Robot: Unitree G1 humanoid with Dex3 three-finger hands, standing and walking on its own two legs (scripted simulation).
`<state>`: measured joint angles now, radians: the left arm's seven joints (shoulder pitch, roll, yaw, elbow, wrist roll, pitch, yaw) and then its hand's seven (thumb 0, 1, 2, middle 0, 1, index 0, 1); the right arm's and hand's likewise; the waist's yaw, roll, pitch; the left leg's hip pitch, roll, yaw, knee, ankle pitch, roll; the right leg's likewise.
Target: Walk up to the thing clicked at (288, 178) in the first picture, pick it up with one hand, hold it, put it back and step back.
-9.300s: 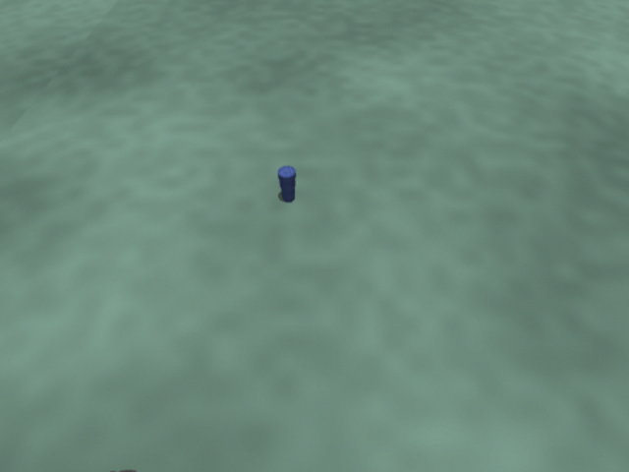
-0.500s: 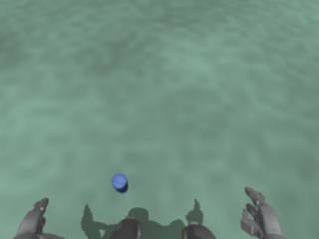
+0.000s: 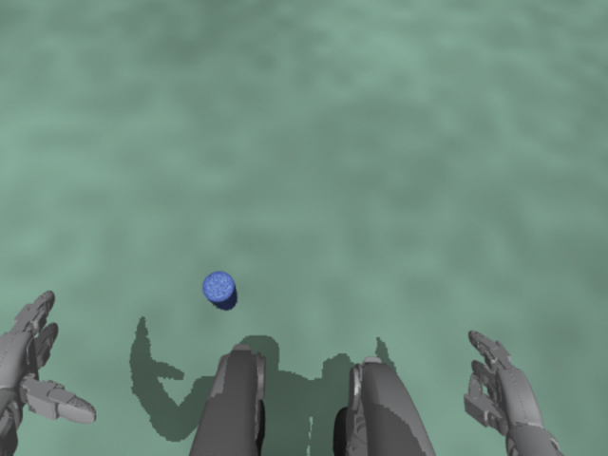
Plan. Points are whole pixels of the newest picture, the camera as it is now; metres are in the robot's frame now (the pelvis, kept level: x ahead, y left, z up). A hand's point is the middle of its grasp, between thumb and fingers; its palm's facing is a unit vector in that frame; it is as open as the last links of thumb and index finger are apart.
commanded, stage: go down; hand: left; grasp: from the side
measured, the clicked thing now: (223, 294) +0.42 +0.21 -0.53
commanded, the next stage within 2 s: approach in 1.70 s
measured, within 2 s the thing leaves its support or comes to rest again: neither
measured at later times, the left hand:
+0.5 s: hand (80, 308) +0.30 +0.36 -0.16, palm faces +0.12 -0.98 -0.17, open 17.2 cm
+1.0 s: hand (84, 297) +0.33 +0.38 -0.20, palm faces +0.09 -0.99 -0.12, open 17.4 cm
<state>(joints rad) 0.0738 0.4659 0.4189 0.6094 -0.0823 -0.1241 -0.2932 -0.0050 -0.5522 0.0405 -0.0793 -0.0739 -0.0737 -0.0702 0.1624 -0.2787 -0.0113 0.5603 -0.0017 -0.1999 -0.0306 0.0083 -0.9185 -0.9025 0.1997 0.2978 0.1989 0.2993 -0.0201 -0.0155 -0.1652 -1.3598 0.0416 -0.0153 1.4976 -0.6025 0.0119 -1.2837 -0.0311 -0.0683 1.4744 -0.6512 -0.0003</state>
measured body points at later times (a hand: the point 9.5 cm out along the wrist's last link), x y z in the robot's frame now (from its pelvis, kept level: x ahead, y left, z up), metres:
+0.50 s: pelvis -0.04 -0.01 -0.13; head +0.16 +0.03 +0.27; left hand +0.29 +0.41 -0.15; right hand +0.12 -0.28 -0.24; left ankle +0.04 +0.11 -0.57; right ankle +0.02 -0.13 -0.57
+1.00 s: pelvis -0.05 +0.00 -0.19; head +0.16 +0.05 +0.20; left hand +0.32 +0.43 -0.19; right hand +0.10 -0.28 -0.30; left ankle +0.04 +0.11 -0.57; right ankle +0.02 -0.13 -0.57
